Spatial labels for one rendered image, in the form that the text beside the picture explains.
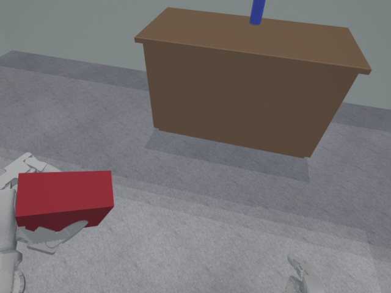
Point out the left robot forearm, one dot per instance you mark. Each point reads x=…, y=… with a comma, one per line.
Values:
x=12, y=279

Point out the left robot hand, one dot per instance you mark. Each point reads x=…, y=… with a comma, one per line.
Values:
x=42, y=239

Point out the right robot hand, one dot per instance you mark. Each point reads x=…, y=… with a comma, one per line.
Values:
x=309, y=284

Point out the sponge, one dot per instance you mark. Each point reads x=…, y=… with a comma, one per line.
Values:
x=55, y=200

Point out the table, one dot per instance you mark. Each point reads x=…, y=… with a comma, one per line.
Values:
x=273, y=86

